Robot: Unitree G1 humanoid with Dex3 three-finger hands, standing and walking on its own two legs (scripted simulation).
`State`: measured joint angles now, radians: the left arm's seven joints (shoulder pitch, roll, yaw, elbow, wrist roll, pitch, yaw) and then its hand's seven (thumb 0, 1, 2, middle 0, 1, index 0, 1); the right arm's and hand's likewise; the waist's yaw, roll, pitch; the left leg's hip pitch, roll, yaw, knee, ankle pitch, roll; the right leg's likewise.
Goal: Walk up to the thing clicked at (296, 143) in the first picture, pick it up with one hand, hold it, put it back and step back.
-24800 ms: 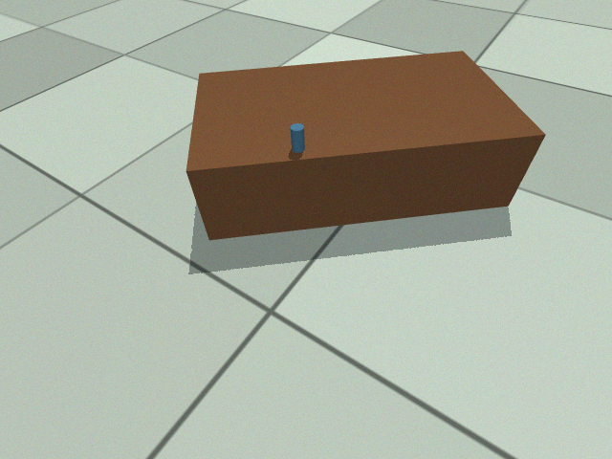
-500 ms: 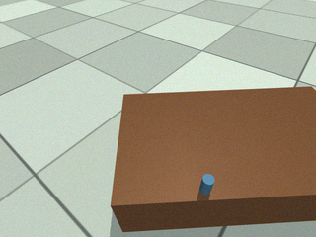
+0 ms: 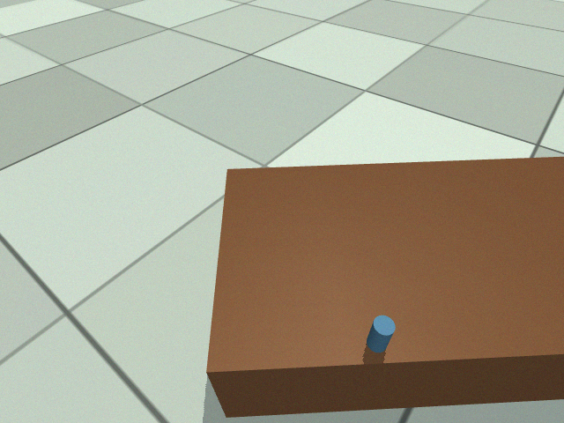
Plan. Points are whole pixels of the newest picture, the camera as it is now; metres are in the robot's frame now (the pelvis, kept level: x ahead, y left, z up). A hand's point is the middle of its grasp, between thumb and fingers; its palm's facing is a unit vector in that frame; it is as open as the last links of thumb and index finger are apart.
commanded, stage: home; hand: right
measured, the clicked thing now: (380, 334) +0.42 -0.21 -0.34
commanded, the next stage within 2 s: stand in 0.16 s
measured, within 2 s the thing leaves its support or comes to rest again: neither
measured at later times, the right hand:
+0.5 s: hand out of the picture +0.08 -0.26 -0.15, palm faces -0.04 +0.94 -0.35, open 14.7 cm
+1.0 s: hand out of the picture +0.08 -0.26 -0.16, palm faces -0.04 +0.94 -0.34, open 7.4 cm
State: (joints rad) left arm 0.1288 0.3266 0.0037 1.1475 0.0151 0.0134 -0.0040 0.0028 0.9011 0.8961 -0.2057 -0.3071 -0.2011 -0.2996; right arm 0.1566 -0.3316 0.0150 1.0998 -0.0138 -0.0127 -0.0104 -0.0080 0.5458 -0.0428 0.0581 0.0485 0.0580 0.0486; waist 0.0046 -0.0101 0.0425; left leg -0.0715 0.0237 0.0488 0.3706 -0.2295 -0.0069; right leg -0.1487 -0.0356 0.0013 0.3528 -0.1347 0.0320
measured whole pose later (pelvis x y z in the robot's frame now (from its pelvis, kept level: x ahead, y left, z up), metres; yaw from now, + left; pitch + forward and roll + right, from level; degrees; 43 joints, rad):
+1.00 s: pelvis +0.01 -0.01 +0.00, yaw +1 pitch -3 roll +0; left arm 0.11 0.34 0.01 1.14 0.01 0.00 -0.01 0.00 0.90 0.89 -0.21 -0.30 -0.20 -0.30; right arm 0.14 -0.35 0.00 1.12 -0.01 0.00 0.00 0.00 -0.89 -0.90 0.21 0.30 0.21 0.30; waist 0.00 0.00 0.05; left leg -0.06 0.03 0.02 0.33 -0.21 -0.02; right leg -0.13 -0.03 -0.03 0.32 -0.13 0.02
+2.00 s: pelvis +0.02 -0.01 +0.00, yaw +1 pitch -2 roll +0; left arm 0.10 0.34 0.01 1.14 0.01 0.00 -0.01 0.00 0.90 0.89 -0.21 -0.30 -0.20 -0.30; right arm 0.13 -0.35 0.00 1.12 -0.01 -0.01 0.01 0.00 -0.91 -0.90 0.21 0.30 0.21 0.30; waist 0.00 0.00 0.06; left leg -0.05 0.03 0.02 0.31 -0.22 -0.02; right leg -0.13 -0.03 -0.03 0.32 -0.15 0.02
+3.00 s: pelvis -0.02 +0.00 -0.01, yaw +1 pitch -1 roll +0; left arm 0.07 0.37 0.05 0.98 0.02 0.03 0.01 0.00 0.90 0.89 -0.21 -0.30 -0.20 -0.30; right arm 0.08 -0.40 -0.05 1.01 0.01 0.05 0.02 0.00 -0.91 -0.90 0.21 0.30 0.21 0.30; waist 0.01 0.00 0.16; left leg -0.30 -0.01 -0.01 0.78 -0.45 0.02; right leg -0.31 -0.04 -0.01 0.51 -0.18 0.01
